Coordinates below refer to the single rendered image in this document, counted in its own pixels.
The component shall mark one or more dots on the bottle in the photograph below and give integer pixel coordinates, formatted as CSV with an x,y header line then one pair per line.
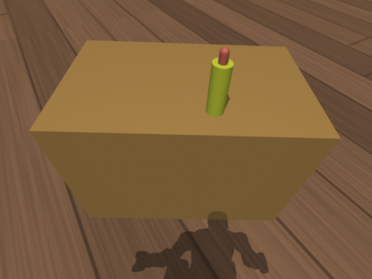
x,y
220,77

